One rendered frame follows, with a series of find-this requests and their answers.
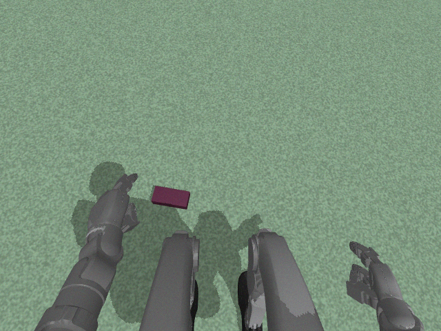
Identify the small box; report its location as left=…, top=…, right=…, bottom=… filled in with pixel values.
left=151, top=186, right=190, bottom=210

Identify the right robot hand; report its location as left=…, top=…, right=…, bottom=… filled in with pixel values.
left=346, top=241, right=403, bottom=309

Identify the right robot arm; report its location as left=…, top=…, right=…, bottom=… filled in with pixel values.
left=376, top=298, right=424, bottom=331

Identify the right robot foot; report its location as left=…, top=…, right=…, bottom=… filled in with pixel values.
left=238, top=271, right=263, bottom=331

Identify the left robot hand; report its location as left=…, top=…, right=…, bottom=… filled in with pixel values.
left=88, top=173, right=140, bottom=234

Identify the left robot arm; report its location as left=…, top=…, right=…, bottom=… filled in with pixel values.
left=34, top=224, right=123, bottom=331

